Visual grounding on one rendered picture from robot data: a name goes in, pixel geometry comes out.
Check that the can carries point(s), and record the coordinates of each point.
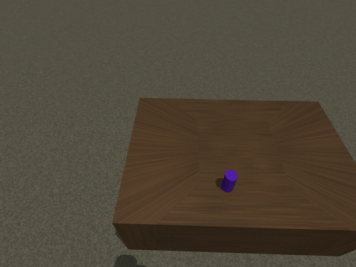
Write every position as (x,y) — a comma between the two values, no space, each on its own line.
(229,180)

